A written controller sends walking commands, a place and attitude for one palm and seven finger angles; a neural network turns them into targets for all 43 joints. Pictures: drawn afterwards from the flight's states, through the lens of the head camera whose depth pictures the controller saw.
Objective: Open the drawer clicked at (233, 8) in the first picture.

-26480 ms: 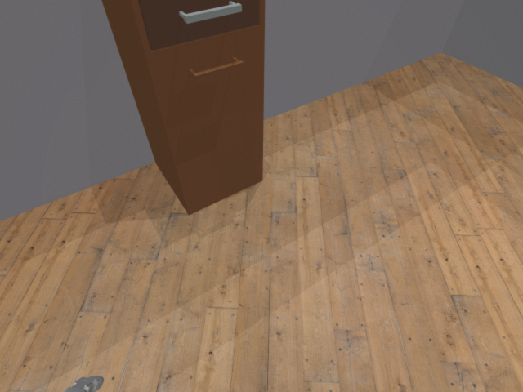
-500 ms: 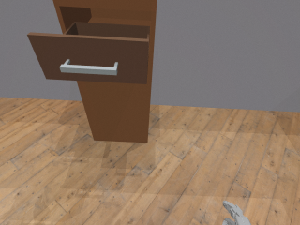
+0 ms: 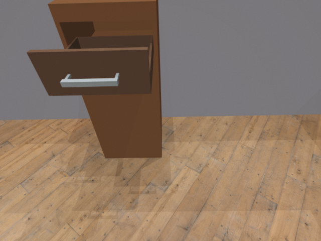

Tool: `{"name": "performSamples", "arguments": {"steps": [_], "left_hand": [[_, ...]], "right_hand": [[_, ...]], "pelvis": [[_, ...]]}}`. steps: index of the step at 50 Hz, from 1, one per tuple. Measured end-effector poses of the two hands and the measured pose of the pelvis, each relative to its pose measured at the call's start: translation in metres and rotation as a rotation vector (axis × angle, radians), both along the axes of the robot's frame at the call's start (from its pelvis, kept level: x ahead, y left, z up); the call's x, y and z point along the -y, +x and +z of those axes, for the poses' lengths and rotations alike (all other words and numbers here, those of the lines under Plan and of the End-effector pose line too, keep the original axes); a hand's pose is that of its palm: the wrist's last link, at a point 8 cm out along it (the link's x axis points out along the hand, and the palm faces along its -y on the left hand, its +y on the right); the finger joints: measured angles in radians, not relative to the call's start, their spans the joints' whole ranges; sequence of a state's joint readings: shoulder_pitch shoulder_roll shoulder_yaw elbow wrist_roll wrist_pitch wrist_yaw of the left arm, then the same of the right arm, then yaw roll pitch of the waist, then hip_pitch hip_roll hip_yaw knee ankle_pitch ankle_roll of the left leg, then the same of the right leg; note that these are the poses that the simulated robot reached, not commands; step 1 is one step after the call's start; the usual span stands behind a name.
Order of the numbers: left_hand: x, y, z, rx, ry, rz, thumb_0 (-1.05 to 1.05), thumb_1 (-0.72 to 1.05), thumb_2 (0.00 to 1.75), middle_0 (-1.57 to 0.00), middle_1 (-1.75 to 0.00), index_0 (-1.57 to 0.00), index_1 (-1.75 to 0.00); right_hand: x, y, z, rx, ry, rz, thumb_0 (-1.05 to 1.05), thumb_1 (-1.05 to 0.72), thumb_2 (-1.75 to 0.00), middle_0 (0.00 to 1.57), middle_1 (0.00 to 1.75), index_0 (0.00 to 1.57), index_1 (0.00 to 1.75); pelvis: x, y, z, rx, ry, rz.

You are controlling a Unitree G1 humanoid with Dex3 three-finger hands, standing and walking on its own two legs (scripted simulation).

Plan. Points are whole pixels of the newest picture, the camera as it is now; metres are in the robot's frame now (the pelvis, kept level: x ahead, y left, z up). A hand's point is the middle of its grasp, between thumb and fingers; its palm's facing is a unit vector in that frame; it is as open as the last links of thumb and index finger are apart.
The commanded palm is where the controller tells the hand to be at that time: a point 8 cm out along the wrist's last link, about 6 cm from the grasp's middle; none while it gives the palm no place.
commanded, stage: let the arm hang, fingers relaxed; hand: left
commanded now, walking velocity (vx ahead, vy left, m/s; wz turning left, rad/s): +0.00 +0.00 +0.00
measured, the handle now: (91, 79) +0.59 +0.23 +0.14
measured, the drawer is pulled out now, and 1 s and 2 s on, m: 0.29 0.29 0.29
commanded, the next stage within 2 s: look to check the result in 0.84 s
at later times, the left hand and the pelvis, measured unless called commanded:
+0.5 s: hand out of the picture -0.03 +0.21 -0.15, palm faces +0.03 -0.95 -0.30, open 7.4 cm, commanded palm none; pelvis +0.00 -0.01 +0.01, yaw +1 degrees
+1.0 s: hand out of the picture +0.08 +0.23 -0.14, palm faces -0.03 -0.94 -0.33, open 7.4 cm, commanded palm none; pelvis +0.02 -0.01 +0.02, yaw +0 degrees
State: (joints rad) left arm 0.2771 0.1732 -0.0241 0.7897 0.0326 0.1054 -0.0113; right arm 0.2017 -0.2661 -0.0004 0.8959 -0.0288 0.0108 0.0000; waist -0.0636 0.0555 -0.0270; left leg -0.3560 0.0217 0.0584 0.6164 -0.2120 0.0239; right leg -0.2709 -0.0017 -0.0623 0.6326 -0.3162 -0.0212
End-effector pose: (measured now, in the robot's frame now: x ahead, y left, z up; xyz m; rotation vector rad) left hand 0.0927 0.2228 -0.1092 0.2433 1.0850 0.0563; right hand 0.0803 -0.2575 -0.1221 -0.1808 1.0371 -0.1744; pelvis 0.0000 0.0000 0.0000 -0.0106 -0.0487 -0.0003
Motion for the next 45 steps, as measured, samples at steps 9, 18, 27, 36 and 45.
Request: {"name": "performSamples", "arguments": {"steps": [9,18,27,36,45], "left_hand": [[-0.004,-0.19,-0.016,-0.515,-0.01,0.234,0.0,1.0,0.89,-0.21,-0.3,-0.2,-0.29],[-0.023,-0.211,0.003,-0.566,0.075,0.26,0.01,0.93,0.89,-0.21,-0.3,-0.2,-0.29],[-0.033,-0.096,-0.007,-0.261,0.079,0.178,0.01,0.91,0.89,-0.2,-0.3,-0.2,-0.29],[-0.029,-0.008,0.006,-0.056,0.062,0.091,0.01,0.91,0.89,-0.2,-0.3,-0.2,-0.29],[-0.039,-0.003,0.01,-0.103,0.095,0.077,0.01,0.9,0.89,-0.21,-0.3,-0.2,-0.29]], "right_hand": [[-0.006,-0.136,0.002,-0.511,0.002,-0.046,0.01,-0.91,-0.9,0.2,0.3,0.2,0.3],[-0.013,-0.143,-0.009,-0.515,0.047,-0.069,0.01,-0.9,-0.9,0.2,0.3,0.2,0.3],[-0.016,-0.087,-0.015,-0.336,0.056,-0.045,0.0,-0.9,-0.9,0.2,0.3,0.2,0.3],[-0.007,-0.05,-0.005,-0.242,0.032,-0.035,0.0,-0.9,-0.9,0.2,0.3,0.2,0.3],[0.015,-0.04,0.002,-0.264,-0.011,-0.037,0.0,-0.9,-0.9,0.2,0.3,0.2,0.3]], "pelvis": [[0.011,0.0,0.012,-0.019,-0.007,0.022],[0.01,-0.001,0.014,-0.002,-0.008,0.017],[0.007,-0.001,0.014,0.011,-0.001,0.013],[0.006,0.005,0.017,0.011,0.007,0.007],[0.008,0.012,0.021,0.004,0.007,0.0]]}}
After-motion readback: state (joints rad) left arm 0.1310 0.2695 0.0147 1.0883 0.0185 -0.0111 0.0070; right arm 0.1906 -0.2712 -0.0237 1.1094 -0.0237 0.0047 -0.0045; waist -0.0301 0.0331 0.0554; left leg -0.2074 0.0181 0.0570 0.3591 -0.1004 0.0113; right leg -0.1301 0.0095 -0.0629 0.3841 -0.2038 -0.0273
